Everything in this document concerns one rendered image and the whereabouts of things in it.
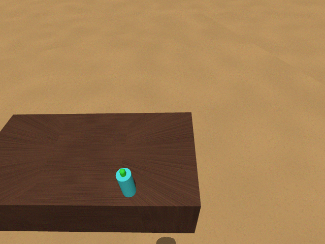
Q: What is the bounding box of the bottle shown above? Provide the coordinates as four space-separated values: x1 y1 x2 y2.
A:
116 168 136 197

